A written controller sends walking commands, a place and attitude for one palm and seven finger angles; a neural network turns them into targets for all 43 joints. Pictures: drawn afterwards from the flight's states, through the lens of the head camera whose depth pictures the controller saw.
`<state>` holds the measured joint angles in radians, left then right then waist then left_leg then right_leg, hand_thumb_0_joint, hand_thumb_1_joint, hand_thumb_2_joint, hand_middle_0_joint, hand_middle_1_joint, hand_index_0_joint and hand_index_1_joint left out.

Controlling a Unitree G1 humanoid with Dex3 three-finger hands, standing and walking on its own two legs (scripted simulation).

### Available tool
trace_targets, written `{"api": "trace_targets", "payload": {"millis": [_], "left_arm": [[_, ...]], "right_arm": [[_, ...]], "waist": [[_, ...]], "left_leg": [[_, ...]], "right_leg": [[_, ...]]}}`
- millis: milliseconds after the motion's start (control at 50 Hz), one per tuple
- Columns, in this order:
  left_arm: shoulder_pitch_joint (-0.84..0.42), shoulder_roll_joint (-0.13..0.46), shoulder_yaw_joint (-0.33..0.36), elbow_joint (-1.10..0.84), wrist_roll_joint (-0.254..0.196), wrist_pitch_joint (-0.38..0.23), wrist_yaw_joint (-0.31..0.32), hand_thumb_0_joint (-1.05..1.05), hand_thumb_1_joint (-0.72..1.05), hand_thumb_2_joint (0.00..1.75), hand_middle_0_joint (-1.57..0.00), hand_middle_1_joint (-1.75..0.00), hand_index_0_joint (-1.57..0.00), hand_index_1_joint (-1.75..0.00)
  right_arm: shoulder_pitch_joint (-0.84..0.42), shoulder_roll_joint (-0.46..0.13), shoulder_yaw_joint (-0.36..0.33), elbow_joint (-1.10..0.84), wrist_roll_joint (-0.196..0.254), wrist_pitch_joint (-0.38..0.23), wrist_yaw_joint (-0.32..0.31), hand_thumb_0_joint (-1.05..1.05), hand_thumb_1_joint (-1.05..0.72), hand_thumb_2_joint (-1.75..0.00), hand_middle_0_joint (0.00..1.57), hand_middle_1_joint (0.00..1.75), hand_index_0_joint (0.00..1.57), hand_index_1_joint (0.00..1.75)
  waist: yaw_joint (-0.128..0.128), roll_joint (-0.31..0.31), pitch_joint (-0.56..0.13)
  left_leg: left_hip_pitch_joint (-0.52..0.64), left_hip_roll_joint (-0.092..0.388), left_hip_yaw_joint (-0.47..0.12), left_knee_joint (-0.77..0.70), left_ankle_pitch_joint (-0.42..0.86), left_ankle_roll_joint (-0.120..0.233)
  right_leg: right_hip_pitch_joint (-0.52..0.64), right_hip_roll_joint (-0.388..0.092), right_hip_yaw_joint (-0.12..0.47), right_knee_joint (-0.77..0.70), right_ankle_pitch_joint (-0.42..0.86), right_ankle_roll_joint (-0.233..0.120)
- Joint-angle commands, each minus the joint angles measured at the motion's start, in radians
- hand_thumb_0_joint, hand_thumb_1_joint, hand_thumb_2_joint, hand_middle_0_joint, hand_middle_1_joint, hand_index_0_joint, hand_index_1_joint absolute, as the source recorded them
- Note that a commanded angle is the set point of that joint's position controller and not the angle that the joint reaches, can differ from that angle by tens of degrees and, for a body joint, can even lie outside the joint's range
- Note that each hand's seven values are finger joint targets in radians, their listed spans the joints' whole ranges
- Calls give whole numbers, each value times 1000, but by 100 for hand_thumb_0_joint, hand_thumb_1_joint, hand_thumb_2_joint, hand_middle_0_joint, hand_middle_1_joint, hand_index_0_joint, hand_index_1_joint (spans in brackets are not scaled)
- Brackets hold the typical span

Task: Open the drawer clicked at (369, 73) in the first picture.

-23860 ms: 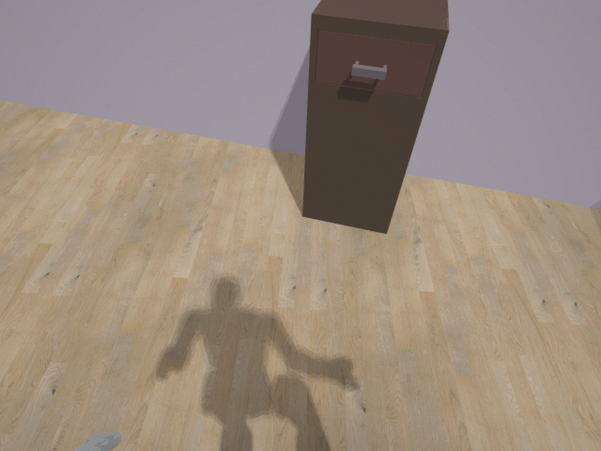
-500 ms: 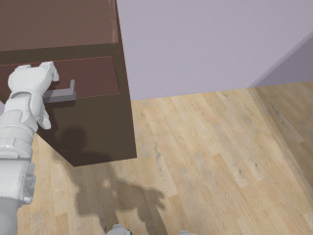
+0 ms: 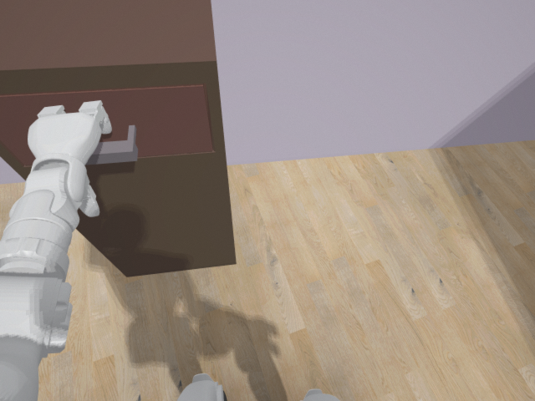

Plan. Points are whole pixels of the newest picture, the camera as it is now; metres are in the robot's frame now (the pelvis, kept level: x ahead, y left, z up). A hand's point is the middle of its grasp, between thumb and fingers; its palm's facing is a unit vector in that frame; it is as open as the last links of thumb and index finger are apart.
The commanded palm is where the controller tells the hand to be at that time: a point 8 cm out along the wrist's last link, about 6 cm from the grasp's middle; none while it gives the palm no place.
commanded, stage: lower the fingers behind the handle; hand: left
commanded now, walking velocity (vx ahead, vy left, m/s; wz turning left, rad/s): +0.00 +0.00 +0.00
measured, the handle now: (104, 142) +0.53 +0.25 +0.03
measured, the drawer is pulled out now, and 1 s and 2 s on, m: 0.00 0.00 0.02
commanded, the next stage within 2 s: close the thumb around the handle in 0.80 s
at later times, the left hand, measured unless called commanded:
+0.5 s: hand (87, 179) +0.47 +0.28 +0.01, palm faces -0.13 -0.02 -0.99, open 13.8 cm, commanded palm +0.47 +0.26 +0.06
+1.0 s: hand (89, 175) +0.48 +0.28 +0.00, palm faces -0.11 -0.04 -0.99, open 13.6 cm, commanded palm +0.47 +0.26 +0.06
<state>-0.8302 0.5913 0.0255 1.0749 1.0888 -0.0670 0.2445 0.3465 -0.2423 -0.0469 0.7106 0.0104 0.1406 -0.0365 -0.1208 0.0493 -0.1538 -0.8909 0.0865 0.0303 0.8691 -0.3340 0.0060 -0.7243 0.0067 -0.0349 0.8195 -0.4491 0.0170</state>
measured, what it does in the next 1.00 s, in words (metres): stands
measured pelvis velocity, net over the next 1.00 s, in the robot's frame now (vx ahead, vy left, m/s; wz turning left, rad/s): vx -0.01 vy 0.00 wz -0.01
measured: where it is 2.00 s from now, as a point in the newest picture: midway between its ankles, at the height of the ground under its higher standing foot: outside the picture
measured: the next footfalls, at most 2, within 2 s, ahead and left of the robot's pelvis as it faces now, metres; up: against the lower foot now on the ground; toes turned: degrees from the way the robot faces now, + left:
none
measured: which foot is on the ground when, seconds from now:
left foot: down 0.00-1.00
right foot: down 0.00-1.00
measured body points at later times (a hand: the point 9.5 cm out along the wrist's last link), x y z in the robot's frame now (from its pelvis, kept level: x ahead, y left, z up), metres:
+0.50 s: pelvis -0.01 +0.00 -0.01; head +0.10 +0.02 +0.42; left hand +0.47 +0.28 +0.06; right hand -0.01 -0.28 -0.13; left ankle +0.04 +0.12 -0.69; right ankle -0.04 -0.14 -0.69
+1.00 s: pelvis -0.01 +0.00 -0.01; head +0.11 +0.02 +0.42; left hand +0.48 +0.28 +0.06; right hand -0.01 -0.27 -0.13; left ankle +0.04 +0.12 -0.69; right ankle -0.04 -0.14 -0.69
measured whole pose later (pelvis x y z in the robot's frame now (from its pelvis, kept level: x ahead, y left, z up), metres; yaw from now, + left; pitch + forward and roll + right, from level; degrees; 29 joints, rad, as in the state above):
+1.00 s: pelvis -0.01 +0.00 -0.01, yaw +0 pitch +23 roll -4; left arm -0.83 0.61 0.04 1.08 1.09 -0.06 0.25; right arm 0.36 -0.23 -0.04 0.71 0.00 0.12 -0.04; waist -0.13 0.05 -0.15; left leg -0.99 0.09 0.02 0.95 -0.36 0.01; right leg -0.82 0.01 -0.04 0.90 -0.47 0.02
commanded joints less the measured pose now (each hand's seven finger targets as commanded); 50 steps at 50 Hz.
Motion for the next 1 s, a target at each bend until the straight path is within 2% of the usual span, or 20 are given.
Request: {"api": "trace_targets", "payload": {"millis": [0,100,140,160,200,260,320,360,420,520,540,560,580,620,640,660,740,880,920,980], "left_arm": [[-338,245,41,-121,0,-1,4,0,-50,30,-30,-120,-30,-120],[-301,193,10,-115,-9,-28,-7,0,-50,30,-30,-120,-30,-120],[-314,206,22,-128,-5,-40,-2,0,-50,30,-30,-120,-30,-120],[-270,218,40,-107,-7,-36,1,0,-50,30,-30,-120,-30,-120],[-262,195,23,-101,-11,-34,5,0,-50,30,-30,-120,-30,-120],[-261,224,38,-73,-4,-26,14,0,-50,30,-30,-120,-30,-120],[-317,186,1,-66,-1,-11,20,0,-50,30,-30,-120,-30,-120],[-310,219,18,-44,4,0,23,0,-50,30,-30,-120,-30,-120],[-338,190,-3,-68,-8,3,8,0,-50,30,-30,-120,-30,-120],[-481,264,48,-245,-6,-76,26,0,-50,30,-30,-120,-30,-120],[-449,276,54,-222,11,-74,39,0,-50,30,-30,-120,-30,-120],[-401,271,58,-177,19,-60,44,0,-50,30,-30,-120,-30,-120],[-419,235,29,-193,19,-59,50,0,-50,30,-30,-120,-30,-120],[-418,223,34,-198,7,-48,57,0,-50,30,-30,-120,-30,-120],[-425,251,55,-220,1,-49,64,0,-50,30,-30,-120,-30,-120],[-400,258,62,-182,-1,-33,67,0,-50,30,-30,-120,-30,-120],[-429,250,51,-206,3,-11,70,0,-50,30,-30,-120,-30,-120],[-402,263,55,-178,3,-2,46,0,-50,30,-30,-120,-30,-120],[-405,238,39,-170,0,-7,38,0,-39,35,-31,-121,-31,-121],[-371,264,65,-202,-3,-30,39,0,-22,42,-32,-123,-32,-123]], "right_arm": [[159,-183,-65,-48,-10,-8,-22,0,-90,-90,20,30,20,30],[155,-177,-64,-65,-11,-9,-21,0,-90,-90,20,30,20,30],[156,-177,-66,-67,-9,-10,-22,0,-90,-90,20,30,20,30],[159,-179,-67,-66,-14,-9,-21,0,-90,-90,20,30,20,30],[158,-177,-66,-69,-12,-9,-19,0,-90,-90,20,30,20,30],[162,-183,-64,-65,-10,-8,-18,0,-90,-90,20,30,20,30],[166,-182,-64,-62,-8,-10,-15,0,-90,-90,20,30,20,30],[170,-188,-62,-60,-9,-9,-17,0,-90,-90,20,30,20,30],[174,-184,-62,-64,-11,-12,-17,0,-90,-90,20,30,20,30],[173,-179,-70,-50,-23,-28,-35,0,-90,-90,20,30,20,30],[171,-179,-68,-49,-21,-31,-36,0,-90,-90,20,30,20,30],[171,-178,-65,-42,-22,-31,-35,0,-90,-90,20,30,20,30],[168,-176,-65,-44,-23,-34,-33,0,-90,-90,20,30,20,30],[173,-175,-69,-35,-27,-37,-28,0,-90,-90,20,30,20,30],[179,-177,-68,-39,-25,-37,-27,0,-90,-90,20,30,20,30],[180,-178,-68,-32,-25,-35,-27,0,-90,-90,20,30,20,30],[183,-178,-67,-28,-24,-35,-24,0,-90,-90,20,30,20,30],[175,-177,-61,-30,-21,-30,-27,0,-90,-90,20,30,20,30],[176,-176,-62,-26,-22,-31,-28,0,-90,-90,20,30,20,30],[173,-175,-62,-35,-24,-30,-28,0,-90,-90,20,30,20,30]], "waist": [[-16,32,-321],[-17,23,-312],[-18,25,-328],[-3,20,-321],[-9,10,-319],[-8,3,-304],[-31,10,-281],[-25,16,-292],[-35,18,-330],[-44,93,-429],[-35,107,-448],[-29,101,-406],[-37,111,-411],[-35,122,-412],[-28,124,-451],[-25,116,-425],[-29,125,-463],[-25,89,-409],[-35,84,-384],[-15,102,-432]], "left_leg": [[430,-71,-9,-50,299,40],[412,-71,-9,-40,268,40],[415,-67,-12,-35,268,40],[409,-67,-14,-31,269,38],[386,-72,-8,-25,255,41],[353,-72,-12,-18,234,40],[344,-71,-15,-14,204,41],[335,-70,-18,-6,197,39],[351,-68,-17,1,210,43],[406,-64,-35,34,229,43],[412,-64,-37,37,233,41],[396,-63,-39,37,233,37],[402,-62,-41,39,239,37],[423,-59,-41,39,265,34],[436,-58,-42,38,273,33],[428,-60,-43,37,279,32],[460,-58,-42,35,315,32],[412,-63,-31,19,290,37],[417,-60,-35,16,295,37],[431,-63,-29,22,324,36]], "right_leg": [[-22,77,-16,-102,307,-41],[-47,76,-17,-90,279,-41],[-64,76,-14,-83,271,-39],[-62,78,-19,-77,266,-44],[-58,76,-15,-77,271,-41],[-73,76,-15,-66,254,-43],[-110,75,-15,-69,220,-42],[-121,76,-17,-56,211,-43],[-109,74,-15,-55,227,-42],[-146,76,-5,-30,221,-42],[-152,78,-7,-23,217,-38],[-165,81,-15,-19,210,-45],[-182,81,-18,-17,209,-43],[-181,83,-23,-20,221,-47],[-166,83,-23,-18,228,-43],[-164,86,-25,-20,230,-47],[-151,86,-26,-23,257,-42],[-108,85,-20,-41,268,-40],[-117,84,-23,-44,266,-44],[-97,85,-20,-35,295,-42]]}}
